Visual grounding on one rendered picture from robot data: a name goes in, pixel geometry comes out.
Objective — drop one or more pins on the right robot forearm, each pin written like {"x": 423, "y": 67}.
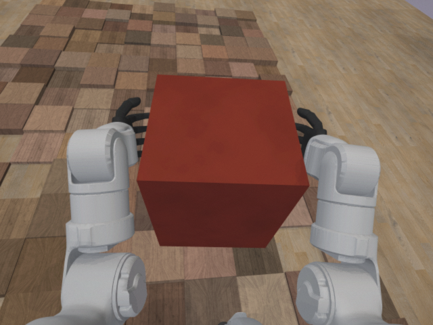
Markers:
{"x": 347, "y": 191}

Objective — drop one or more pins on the right robot shin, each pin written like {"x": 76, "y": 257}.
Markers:
{"x": 239, "y": 315}

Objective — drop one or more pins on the robot right hand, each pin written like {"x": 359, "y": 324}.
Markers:
{"x": 309, "y": 132}

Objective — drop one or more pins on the robot left hand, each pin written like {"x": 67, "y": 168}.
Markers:
{"x": 121, "y": 116}

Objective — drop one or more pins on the left robot upper arm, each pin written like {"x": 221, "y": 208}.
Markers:
{"x": 101, "y": 289}

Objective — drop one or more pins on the right robot upper arm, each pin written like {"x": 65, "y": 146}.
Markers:
{"x": 338, "y": 294}

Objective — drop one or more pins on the carton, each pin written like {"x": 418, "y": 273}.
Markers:
{"x": 221, "y": 164}

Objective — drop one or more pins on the left robot forearm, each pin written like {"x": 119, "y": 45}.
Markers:
{"x": 98, "y": 162}

